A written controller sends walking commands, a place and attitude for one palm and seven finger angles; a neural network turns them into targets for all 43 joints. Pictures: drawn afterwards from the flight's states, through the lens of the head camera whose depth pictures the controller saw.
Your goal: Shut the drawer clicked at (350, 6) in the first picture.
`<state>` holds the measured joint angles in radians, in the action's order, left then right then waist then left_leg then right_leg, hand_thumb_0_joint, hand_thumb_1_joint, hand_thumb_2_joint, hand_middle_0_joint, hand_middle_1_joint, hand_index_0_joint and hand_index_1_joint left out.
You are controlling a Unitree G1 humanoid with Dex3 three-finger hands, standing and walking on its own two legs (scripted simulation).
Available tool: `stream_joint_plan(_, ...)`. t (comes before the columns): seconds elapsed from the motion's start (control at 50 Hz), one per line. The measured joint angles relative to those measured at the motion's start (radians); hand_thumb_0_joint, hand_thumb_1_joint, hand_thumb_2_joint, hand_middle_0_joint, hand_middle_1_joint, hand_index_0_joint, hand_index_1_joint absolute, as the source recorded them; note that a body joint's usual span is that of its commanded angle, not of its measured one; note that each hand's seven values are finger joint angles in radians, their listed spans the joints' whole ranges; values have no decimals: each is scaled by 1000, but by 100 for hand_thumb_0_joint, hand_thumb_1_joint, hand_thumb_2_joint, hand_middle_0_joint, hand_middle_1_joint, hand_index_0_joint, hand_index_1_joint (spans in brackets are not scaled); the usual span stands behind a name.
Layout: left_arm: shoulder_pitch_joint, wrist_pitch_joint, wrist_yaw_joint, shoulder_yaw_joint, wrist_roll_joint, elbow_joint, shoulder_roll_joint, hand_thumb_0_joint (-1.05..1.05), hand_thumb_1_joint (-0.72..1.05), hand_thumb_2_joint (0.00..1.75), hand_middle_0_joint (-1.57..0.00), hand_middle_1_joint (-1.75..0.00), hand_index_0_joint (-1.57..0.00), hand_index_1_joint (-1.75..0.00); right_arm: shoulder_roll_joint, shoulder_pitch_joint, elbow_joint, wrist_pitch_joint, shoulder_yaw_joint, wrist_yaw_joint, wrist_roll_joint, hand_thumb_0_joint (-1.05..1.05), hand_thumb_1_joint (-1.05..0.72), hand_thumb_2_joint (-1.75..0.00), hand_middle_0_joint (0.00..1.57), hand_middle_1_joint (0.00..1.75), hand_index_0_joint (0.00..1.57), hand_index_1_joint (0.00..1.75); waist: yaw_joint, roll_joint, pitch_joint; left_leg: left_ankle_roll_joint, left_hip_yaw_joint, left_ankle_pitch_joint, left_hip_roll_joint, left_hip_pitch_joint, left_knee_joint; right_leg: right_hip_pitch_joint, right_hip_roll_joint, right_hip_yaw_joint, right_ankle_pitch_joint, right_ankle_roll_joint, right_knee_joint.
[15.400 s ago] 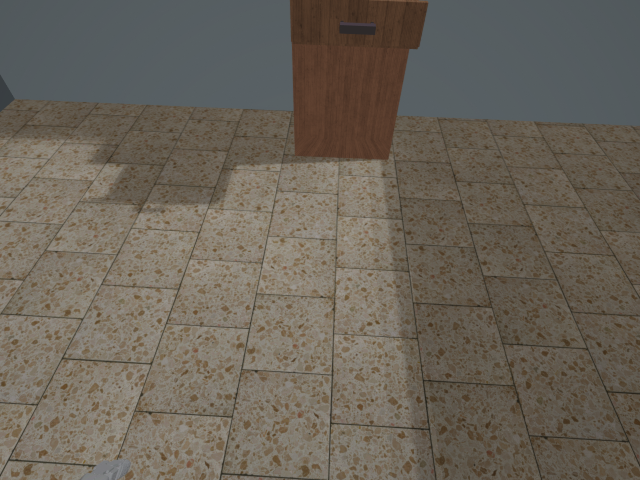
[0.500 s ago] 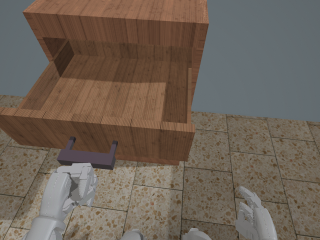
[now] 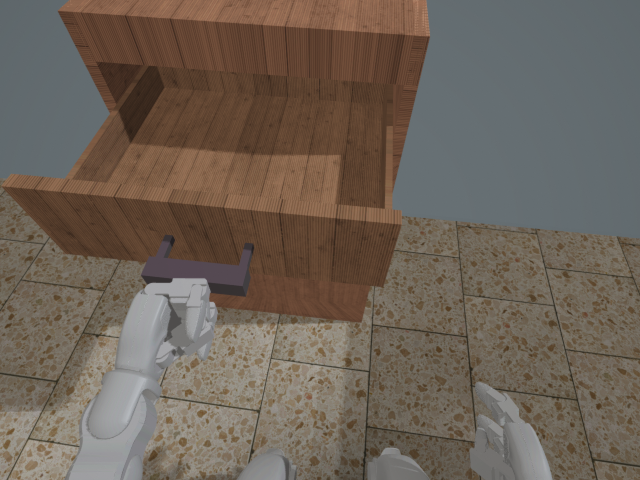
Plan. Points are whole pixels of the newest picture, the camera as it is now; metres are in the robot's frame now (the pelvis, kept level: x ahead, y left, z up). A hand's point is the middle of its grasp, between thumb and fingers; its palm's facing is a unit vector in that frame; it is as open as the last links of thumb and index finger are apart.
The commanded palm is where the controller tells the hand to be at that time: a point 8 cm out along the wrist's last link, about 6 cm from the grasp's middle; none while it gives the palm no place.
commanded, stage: push the drawer shut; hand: left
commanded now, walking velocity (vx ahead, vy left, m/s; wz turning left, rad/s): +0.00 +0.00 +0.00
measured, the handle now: (202, 261) +0.36 +0.16 +0.07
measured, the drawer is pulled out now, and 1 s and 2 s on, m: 0.25 0.11 0.00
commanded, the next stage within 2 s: none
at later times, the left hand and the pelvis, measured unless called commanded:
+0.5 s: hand (228, 269) +0.35 +0.13 +0.07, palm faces -0.09 -0.99 -0.05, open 3.2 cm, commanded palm +0.35 +0.18 +0.07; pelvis +0.01 +0.00 +0.01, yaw -1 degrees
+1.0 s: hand (238, 227) +0.41 +0.13 +0.07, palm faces -0.08 -0.99 -0.06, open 3.1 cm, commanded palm +0.40 +0.18 +0.07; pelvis +0.01 -0.01 +0.01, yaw -1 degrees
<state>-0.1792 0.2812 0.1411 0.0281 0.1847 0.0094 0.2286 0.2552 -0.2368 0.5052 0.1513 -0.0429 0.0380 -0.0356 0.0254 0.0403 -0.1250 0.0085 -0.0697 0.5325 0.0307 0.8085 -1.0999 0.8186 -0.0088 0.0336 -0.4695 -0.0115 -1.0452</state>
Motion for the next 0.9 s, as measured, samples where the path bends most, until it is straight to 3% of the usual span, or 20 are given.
stream_joint_plan(0.2,161,-41,-12,19,-1,-144,4,0,87,94,-140,-160,-140,-160,-1,-2,23,-17,-3,-1,-2,1,-90,-90,21,30,21,30,14,-2,1,3,13,-19,-2,-26,45,-20,2,-13,21,-3,41)
stream_joint_plan(0.5,273,2,-33,37,-17,-274,-15,0,90,95,-140,-160,-140,-160,2,-26,52,-55,17,-20,3,1,-90,-90,20,30,21,30,18,-11,2,2,26,-20,-4,-44,83,-27,3,-27,18,-2,63)
stream_joint_plan(0.74,413,23,-27,68,-23,-420,-3,-2,89,95,-140,-160,-140,-160,0,-15,79,-80,21,-22,3,1,-91,-90,20,30,21,30,23,-10,10,-5,21,-24,-8,-31,86,-13,6,-21,20,5,62)
stream_joint_plan(0.9,526,34,-5,111,-26,-552,22,-2,87,94,-140,-160,-140,-160,-2,-25,93,-97,20,-23,3,0,-91,-90,20,30,21,30,39,-16,10,-9,25,-30,-14,-22,89,0,12,-25,28,9,64)
